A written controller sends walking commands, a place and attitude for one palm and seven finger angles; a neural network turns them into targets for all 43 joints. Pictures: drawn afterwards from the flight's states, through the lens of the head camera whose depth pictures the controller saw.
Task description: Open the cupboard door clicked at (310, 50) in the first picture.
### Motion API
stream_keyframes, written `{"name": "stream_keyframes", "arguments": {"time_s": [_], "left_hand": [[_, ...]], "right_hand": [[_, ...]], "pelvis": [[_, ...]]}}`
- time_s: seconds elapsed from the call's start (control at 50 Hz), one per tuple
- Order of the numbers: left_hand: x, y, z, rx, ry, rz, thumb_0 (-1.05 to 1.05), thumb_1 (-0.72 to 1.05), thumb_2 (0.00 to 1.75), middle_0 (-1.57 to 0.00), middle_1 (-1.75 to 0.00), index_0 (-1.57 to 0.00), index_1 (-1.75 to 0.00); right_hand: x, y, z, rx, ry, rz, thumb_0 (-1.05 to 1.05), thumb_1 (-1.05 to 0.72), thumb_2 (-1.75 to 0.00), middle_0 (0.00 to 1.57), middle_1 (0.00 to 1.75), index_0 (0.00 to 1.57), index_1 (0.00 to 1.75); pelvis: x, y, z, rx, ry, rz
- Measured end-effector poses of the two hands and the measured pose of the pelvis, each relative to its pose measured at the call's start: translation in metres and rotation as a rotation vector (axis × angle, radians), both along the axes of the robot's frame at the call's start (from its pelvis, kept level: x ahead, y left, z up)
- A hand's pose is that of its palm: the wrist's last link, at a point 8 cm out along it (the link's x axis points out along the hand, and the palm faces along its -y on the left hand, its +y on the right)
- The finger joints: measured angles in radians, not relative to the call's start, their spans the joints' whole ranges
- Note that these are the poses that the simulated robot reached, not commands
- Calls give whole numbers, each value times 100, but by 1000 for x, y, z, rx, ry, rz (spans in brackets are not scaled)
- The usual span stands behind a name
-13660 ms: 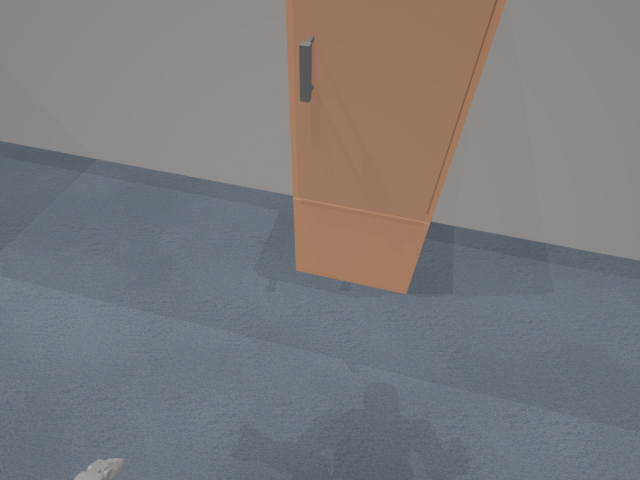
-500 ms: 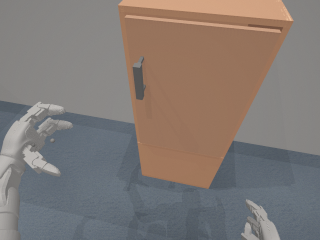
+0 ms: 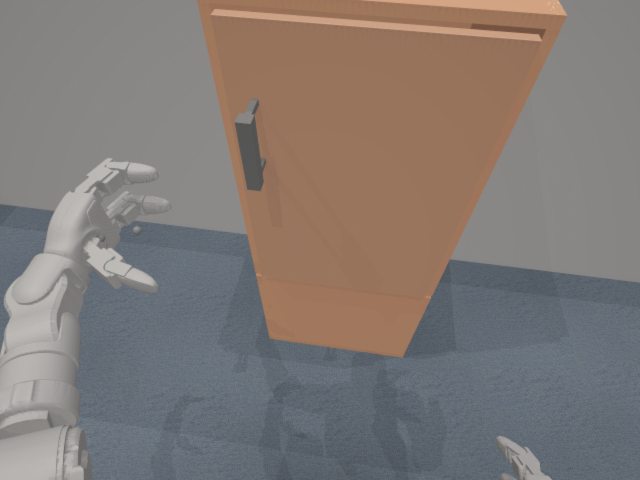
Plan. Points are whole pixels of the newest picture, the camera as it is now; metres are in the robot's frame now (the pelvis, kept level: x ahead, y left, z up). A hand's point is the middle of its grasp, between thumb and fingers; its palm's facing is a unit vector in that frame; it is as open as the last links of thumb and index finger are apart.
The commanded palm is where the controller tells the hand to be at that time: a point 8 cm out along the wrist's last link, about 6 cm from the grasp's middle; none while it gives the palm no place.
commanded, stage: move the hooked fingers beside the handle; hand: left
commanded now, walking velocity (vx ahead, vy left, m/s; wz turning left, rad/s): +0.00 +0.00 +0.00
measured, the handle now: (254, 145) +0.56 +0.12 +0.10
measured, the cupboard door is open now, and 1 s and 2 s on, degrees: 0 0 0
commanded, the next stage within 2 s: slide the fingers in behind the handle in 1.78 s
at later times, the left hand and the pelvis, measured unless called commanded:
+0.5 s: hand (176, 186) +0.46 +0.21 +0.11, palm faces -0.14 -0.99 +0.00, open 14.0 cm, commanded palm +0.45 +0.26 +0.11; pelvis +0.00 +0.00 -0.01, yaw +0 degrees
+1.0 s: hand (204, 150) +0.53 +0.18 +0.11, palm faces -0.14 -0.99 +0.01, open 14.0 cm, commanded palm +0.52 +0.23 +0.10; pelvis +0.01 +0.01 -0.01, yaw -2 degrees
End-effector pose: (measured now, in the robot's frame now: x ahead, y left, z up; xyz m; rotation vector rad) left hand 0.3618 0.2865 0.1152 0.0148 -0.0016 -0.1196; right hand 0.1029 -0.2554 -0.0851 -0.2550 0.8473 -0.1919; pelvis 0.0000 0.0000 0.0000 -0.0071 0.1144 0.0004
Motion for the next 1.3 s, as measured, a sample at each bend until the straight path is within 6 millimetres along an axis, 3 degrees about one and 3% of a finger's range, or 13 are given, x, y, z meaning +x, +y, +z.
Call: {"name": "stream_keyframes", "arguments": {"time_s": [0.48,0.82,1.02,1.16,1.3], "left_hand": [[79,-22,-6,-6,26,-20,-2,-50,30,-30,-120,-29,-120],[132,-39,-9,-9,37,-11,-2,-50,30,-30,-120,-30,-120],[160,-49,-7,-23,35,-16,-2,-50,30,-30,-120,-29,-120],[167,-51,-12,-25,26,-12,-2,-50,30,-30,-120,-31,-121],[157,-41,-18,-14,35,-2,-2,-50,30,-30,-120,-30,-120]], "right_hand": [[-46,-15,-16,-27,229,-78,1,-91,-90,20,30,20,30],[-99,-5,-22,-7,404,-172,1,-91,-90,20,30,20,30],[-121,0,-22,-10,486,-200,0,-91,-90,20,30,20,30],[-128,4,-20,1,505,-221,0,-91,-90,20,30,20,30],[-120,8,-22,18,504,-214,0,-91,-90,20,30,20,30]], "pelvis": [[4,-1,-6,-5,90,-2],[10,5,-11,-12,157,-22],[12,8,-15,-21,194,-23],[15,10,-16,-20,210,-39],[19,11,-15,-23,201,-40]]}}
